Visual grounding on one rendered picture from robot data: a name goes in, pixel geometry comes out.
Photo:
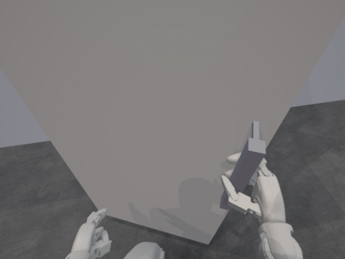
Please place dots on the robot left thigh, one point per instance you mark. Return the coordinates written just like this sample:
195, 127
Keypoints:
146, 250

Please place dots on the fridge door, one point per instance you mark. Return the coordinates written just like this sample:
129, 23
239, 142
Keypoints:
145, 99

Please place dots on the robot left hand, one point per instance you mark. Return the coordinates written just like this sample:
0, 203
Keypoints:
88, 235

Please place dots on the robot right hand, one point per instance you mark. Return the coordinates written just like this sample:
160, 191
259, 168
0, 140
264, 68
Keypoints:
266, 191

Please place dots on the handle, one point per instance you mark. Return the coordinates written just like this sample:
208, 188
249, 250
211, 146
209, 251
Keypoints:
249, 160

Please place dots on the robot right forearm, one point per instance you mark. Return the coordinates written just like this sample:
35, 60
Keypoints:
277, 242

